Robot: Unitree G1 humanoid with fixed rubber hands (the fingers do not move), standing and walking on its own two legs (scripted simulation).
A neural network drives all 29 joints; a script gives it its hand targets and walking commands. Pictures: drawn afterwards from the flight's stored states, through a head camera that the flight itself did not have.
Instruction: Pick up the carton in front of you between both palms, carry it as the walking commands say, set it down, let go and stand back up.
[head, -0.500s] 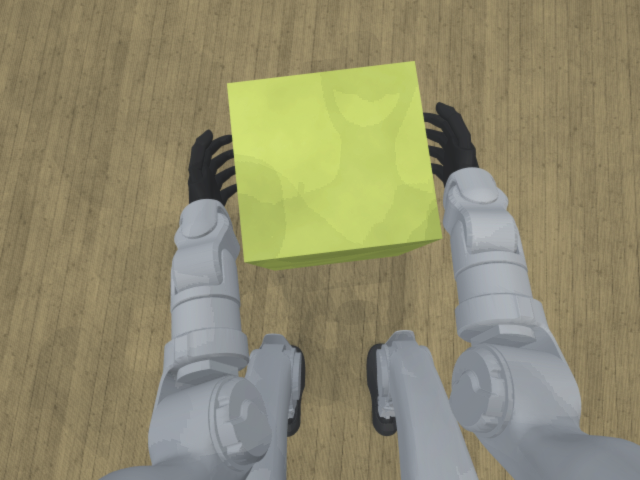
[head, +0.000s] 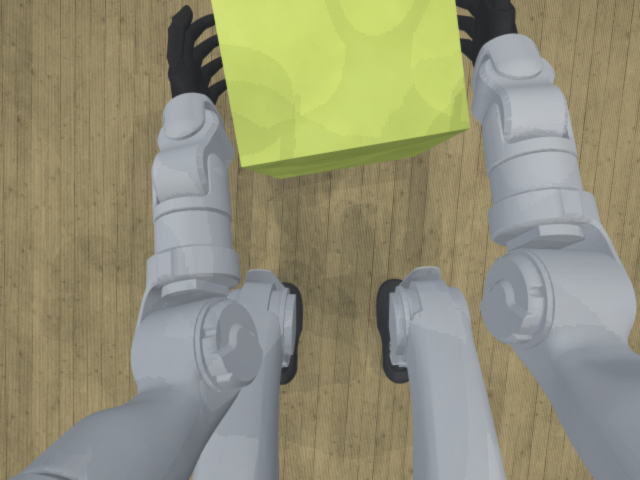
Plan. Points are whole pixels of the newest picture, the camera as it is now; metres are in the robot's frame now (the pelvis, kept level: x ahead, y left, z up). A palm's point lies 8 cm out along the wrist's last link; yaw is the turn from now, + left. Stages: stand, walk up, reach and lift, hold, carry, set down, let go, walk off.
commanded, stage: set down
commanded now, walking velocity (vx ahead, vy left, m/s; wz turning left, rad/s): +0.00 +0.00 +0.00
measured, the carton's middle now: (336, 77) +0.54 -0.01 -0.19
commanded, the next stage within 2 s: none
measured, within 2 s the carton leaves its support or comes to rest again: rests again in 0.86 s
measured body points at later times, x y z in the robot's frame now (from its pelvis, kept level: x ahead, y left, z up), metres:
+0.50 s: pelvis +0.00 +0.00 -0.09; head +0.38 -0.04 +0.13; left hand +0.56 +0.14 -0.26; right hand +0.59 -0.17 -0.27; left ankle +0.10 +0.13 -0.45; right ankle +0.10 -0.10 -0.45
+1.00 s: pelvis -0.01 +0.00 -0.12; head +0.37 -0.03 +0.12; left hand +0.55 +0.14 -0.29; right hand +0.59 -0.16 -0.29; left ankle +0.10 +0.13 -0.45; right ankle +0.10 -0.10 -0.45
